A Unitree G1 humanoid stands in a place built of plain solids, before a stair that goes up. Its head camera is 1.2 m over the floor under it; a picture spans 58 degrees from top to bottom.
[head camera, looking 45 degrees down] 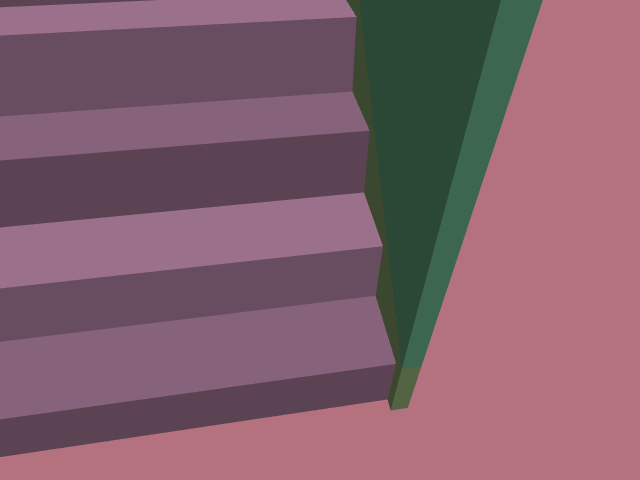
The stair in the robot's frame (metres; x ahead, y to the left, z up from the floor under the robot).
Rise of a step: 0.20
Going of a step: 0.22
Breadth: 1.05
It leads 9 degrees to the left of straight ahead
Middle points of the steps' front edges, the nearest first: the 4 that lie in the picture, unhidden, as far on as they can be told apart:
0.47 0.32 0.21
0.69 0.35 0.41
0.91 0.39 0.61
1.13 0.42 0.82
